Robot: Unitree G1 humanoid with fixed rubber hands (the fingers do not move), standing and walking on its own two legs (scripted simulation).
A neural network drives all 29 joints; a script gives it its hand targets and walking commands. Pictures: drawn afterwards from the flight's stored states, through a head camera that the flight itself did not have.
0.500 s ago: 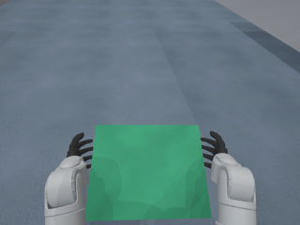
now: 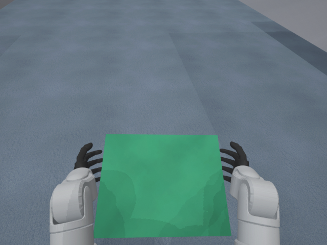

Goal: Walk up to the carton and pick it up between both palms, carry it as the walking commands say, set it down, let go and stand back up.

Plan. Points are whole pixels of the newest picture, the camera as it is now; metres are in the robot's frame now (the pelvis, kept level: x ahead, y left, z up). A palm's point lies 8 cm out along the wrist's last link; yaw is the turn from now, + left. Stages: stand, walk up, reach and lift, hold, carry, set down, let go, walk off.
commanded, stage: carry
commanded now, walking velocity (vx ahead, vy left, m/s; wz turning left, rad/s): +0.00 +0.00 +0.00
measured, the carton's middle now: (161, 186) +0.30 +0.01 -0.01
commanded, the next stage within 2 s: hold in 1.36 s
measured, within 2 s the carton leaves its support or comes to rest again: neither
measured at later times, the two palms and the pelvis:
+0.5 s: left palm (88, 171) +0.28 +0.17 +0.09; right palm (241, 168) +0.28 -0.18 +0.09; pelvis +0.01 -0.01 +0.00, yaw +0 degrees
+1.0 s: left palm (91, 169) +0.28 +0.16 +0.09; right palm (242, 165) +0.29 -0.18 +0.09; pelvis +0.02 -0.02 +0.00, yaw +1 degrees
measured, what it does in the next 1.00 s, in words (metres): stands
